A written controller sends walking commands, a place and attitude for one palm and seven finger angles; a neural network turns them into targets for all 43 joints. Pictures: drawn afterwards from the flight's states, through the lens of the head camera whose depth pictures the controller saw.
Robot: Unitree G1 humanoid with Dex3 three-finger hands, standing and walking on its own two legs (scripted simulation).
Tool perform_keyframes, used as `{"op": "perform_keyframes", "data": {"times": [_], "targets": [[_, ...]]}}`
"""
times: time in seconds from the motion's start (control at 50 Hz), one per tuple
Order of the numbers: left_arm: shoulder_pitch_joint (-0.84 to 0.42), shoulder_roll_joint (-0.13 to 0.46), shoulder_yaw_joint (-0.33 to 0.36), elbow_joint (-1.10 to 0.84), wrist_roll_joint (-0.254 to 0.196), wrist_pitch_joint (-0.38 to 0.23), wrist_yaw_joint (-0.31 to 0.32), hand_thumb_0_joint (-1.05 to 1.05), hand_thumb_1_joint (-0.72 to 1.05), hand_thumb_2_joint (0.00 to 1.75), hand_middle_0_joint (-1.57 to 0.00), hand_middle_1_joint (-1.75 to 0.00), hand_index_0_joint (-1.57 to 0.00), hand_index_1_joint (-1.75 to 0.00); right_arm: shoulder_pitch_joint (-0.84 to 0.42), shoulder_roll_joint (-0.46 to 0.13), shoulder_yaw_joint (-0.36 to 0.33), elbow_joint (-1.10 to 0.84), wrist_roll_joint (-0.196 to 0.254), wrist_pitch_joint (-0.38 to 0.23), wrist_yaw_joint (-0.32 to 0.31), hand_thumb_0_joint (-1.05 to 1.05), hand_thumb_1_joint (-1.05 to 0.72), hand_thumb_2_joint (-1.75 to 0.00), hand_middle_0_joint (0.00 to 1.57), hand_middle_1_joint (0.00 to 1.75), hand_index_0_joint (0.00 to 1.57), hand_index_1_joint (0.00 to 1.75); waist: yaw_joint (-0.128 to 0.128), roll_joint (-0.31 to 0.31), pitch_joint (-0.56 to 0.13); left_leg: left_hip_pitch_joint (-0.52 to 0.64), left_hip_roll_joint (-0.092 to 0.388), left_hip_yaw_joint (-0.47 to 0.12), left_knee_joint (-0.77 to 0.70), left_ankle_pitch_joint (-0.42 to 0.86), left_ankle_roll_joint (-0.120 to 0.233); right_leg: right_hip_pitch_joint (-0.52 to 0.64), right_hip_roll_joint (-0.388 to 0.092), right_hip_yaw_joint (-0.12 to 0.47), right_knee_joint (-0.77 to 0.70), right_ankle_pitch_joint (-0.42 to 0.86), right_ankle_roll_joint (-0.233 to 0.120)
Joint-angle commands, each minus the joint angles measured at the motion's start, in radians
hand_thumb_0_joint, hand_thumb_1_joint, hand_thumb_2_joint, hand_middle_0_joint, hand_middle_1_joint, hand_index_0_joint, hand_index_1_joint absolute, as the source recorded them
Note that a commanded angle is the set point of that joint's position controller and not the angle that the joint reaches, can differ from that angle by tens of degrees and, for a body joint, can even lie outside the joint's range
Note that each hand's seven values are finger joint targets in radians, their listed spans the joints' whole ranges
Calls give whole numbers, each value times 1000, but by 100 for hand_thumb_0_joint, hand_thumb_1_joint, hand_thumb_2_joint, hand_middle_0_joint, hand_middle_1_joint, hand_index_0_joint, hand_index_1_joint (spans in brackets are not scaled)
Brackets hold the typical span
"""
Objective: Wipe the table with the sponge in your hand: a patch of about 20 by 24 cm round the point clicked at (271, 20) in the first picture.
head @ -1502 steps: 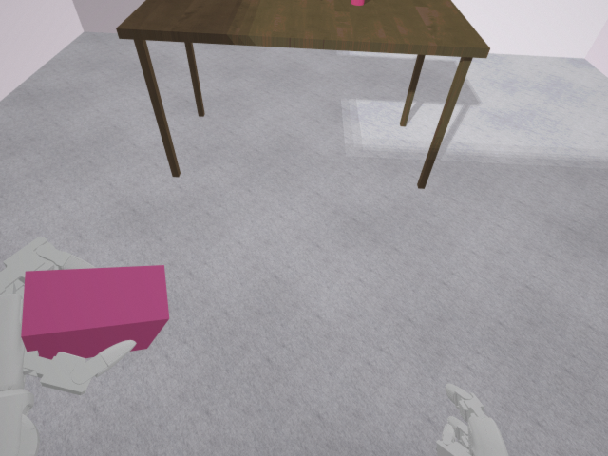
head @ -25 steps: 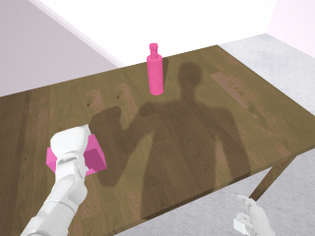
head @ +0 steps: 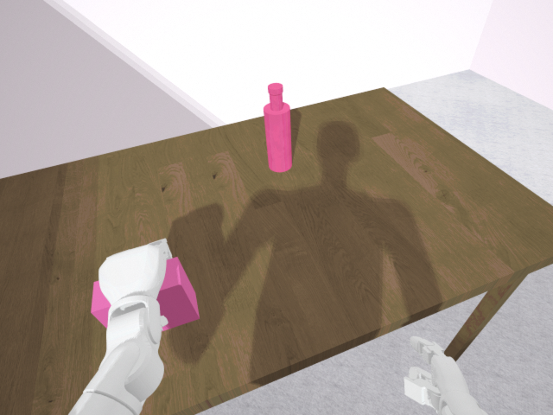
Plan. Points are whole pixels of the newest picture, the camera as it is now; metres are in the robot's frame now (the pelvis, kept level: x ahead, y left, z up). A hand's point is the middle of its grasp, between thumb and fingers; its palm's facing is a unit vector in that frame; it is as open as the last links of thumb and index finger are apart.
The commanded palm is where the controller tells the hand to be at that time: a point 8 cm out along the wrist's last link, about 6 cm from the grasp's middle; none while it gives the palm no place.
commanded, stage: wipe back along the middle lane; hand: left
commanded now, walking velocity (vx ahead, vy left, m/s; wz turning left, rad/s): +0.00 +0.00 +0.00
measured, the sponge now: (153, 306) +0.27 +0.25 +0.00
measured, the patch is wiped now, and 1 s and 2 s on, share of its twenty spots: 0.80 0.90 0.90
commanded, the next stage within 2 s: slide across to the third lane in 0.44 s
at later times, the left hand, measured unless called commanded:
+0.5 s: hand (160, 319) +0.23 +0.21 +0.04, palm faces +0.03 -0.11 -0.99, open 9.8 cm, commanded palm +0.18 +0.20 +0.08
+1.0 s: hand (184, 314) +0.24 +0.17 +0.04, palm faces +0.04 -0.11 -0.99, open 9.8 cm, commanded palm +0.20 +0.15 +0.10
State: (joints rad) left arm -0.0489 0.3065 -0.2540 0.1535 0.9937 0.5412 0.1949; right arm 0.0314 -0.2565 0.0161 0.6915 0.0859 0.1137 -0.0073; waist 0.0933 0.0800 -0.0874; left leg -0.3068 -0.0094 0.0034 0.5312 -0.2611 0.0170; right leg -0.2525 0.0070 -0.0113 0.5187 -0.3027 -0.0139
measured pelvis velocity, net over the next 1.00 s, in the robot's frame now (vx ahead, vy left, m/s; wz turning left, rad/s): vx -0.02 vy -0.02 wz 0.00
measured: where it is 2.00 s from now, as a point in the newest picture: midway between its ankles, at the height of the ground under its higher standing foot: outside the picture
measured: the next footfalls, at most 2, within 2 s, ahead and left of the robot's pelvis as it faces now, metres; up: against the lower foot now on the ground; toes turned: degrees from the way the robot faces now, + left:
none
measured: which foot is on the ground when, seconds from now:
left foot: down 0.00-1.00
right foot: down 0.00-1.00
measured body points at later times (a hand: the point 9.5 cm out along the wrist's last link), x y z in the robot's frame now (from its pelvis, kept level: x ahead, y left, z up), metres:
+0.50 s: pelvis +0.00 -0.02 +0.00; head -0.03 -0.06 +0.45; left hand +0.22 +0.21 +0.09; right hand +0.23 -0.22 -0.09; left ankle +0.01 +0.11 -0.73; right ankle -0.02 -0.11 -0.73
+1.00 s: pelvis -0.02 -0.02 +0.00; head -0.05 -0.06 +0.45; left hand +0.23 +0.18 +0.10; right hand +0.22 -0.21 -0.08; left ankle +0.01 +0.11 -0.73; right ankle -0.02 -0.11 -0.73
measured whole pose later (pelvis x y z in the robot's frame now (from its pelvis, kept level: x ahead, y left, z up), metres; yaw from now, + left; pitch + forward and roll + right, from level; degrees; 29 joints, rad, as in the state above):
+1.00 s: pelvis -0.02 -0.02 +0.00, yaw +0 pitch -2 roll +0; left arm -0.02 0.23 -0.40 0.08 1.01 0.57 0.20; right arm -0.01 -0.24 0.00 0.74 0.08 0.06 0.01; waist 0.12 0.10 -0.06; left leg -0.26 0.00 0.00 0.51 -0.23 0.00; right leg -0.22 0.02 -0.01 0.54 -0.29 -0.04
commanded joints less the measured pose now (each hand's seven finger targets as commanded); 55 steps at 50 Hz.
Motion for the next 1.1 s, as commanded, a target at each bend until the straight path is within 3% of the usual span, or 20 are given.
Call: {"op": "perform_keyframes", "data": {"times": [0.0,0.04,0.06,0.1,0.24,0.26,0.32,0.34,0.36,0.44,0.46,0.48,0.6,0.64,0.78,0.84,0.9,0.94,0.96,1.08], "targets": [[-111,9,11,-118,-34,14,-17,0,10,130,-120,-160,-120,-160,-245,-97,-30,-196,2,-64,6,0,-90,-90,20,30,20,30,7,-134,-145,121,-8,-62,-56,208,20,5,24,17,-73,233,-56],[-66,81,74,-142,-32,11,-14,0,10,130,-120,-160,-120,-160,-243,-107,-36,-193,-3,-62,10,0,-90,-90,20,30,20,30,20,-113,-169,123,-8,-63,-51,230,16,34,25,33,-64,272,-61],[-36,22,21,-162,-29,12,-17,0,10,130,-120,-160,-120,-160,-249,-95,-34,-207,-1,-63,14,0,-90,-90,20,30,20,30,17,-107,-183,128,-12,-55,-43,244,20,40,24,22,-55,287,-58],[-13,-6,-15,-173,-33,11,-25,0,10,130,-120,-160,-120,-160,-262,-92,-29,-207,1,-61,21,0,-90,-90,20,30,20,30,12,-129,-145,124,-8,-64,-47,236,19,20,23,26,-65,275,-57],[15,38,21,-217,-40,8,-19,0,10,130,-120,-160,-120,-160,-272,-95,-35,-204,-3,-65,20,0,-90,-90,20,30,20,30,17,-143,-122,120,-12,-59,-47,192,22,22,23,56,-84,245,-56],[18,-5,-20,-230,-38,9,-20,0,10,130,-120,-160,-120,-160,-272,-87,-32,-215,-1,-68,22,0,-90,-90,20,30,20,30,15,-136,-134,123,-15,-52,-43,193,26,23,24,43,-78,245,-53],[96,4,-5,-222,-35,7,-17,0,10,130,-120,-160,-120,-160,-273,-86,-33,-208,-3,-70,29,0,-90,-90,20,30,20,30,23,-170,-131,127,-19,-46,-29,225,26,42,22,62,-80,313,-52],[120,58,45,-242,-40,6,-13,0,10,130,-120,-160,-120,-160,-274,-94,-38,-204,-5,-68,29,0,-90,-90,20,30,20,30,30,-156,-132,125,-18,-49,-31,222,22,53,22,76,-82,313,-56],[119,0,-12,-263,-35,7,-15,0,10,130,-120,-160,-120,-160,-280,-84,-34,-218,-2,-68,33,0,-90,-90,20,30,20,30,22,-150,-138,124,-20,-42,-27,229,26,51,21,62,-73,326,-52],[206,53,33,-295,-40,4,-13,0,10,130,-120,-160,-120,-160,-291,-89,-39,-214,-5,-70,38,0,-90,-90,20,30,20,30,33,-169,-105,124,-19,-45,-27,219,24,53,20,88,-88,322,-53],[229,5,-9,-320,-38,5,-15,0,10,130,-120,-160,-120,-160,-287,-79,-36,-226,-3,-71,41,0,-90,-90,20,30,20,30,28,-161,-111,124,-22,-37,-23,227,28,55,21,74,-81,331,-49],[237,33,16,-314,-36,4,-12,0,10,130,-120,-160,-120,-160,-291,-78,-35,-221,-1,-72,42,0,-90,-90,20,30,20,30,32,-163,-100,128,-21,-40,-21,231,25,50,20,83,-86,335,-50],[89,3,-38,-340,-12,12,-6,0,10,130,-120,-160,-120,-160,-309,-74,-36,-211,-7,-82,32,0,-90,-90,20,30,20,30,18,-134,-66,149,-17,-48,-39,174,31,-4,23,87,-115,199,-53],[29,42,-14,-368,-9,6,-1,0,10,130,-120,-160,-120,-160,-306,-78,-38,-207,-9,-90,26,0,-90,-90,20,30,20,30,20,-130,-95,162,-16,-54,-44,172,32,5,25,97,-112,195,-57],[-93,-41,-104,-318,-3,-17,-3,0,10,130,-120,-160,-120,-160,-319,-61,-31,-191,-6,-118,20,0,-90,-90,20,30,20,30,6,-141,-89,181,-14,-60,-60,129,32,-32,28,77,-125,98,-57],[-145,-12,-74,-297,-1,-17,5,0,10,130,-120,-160,-120,-160,-317,-68,-35,-179,-8,-122,17,0,-90,-90,20,30,20,30,14,-143,-101,177,-12,-62,-73,108,29,-21,30,80,-125,79,-59],[-206,-91,-138,-239,-3,-10,14,0,10,130,-120,-160,-120,-160,-324,-57,-30,-171,-1,-128,22,0,-90,-90,20,30,20,30,8,-134,-98,172,-12,-55,-79,89,24,-38,30,48,-113,59,-58],[-224,-70,-118,-232,1,-4,25,0,10,130,-120,-160,-120,-160,-322,-62,-36,-166,-2,-129,28,0,-90,-90,20,30,20,30,16,-127,-117,171,-10,-59,-82,94,21,-25,34,53,-105,70,-62],[-226,-129,-173,-234,-3,2,24,0,10,130,-120,-160,-120,-160,-331,-54,-32,-177,2,-130,33,0,-90,-90,20,30,20,30,14,-121,-133,170,-11,-54,-80,93,23,-23,33,31,-95,68,-59],[-289,-122,-162,-175,-3,35,41,0,10,130,-120,-160,-120,-160,-347,-55,-31,-163,2,-111,50,0,-90,-90,20,30,20,30,19,-150,-141,161,-13,-42,-71,112,18,-14,31,34,-98,88,-59]]}}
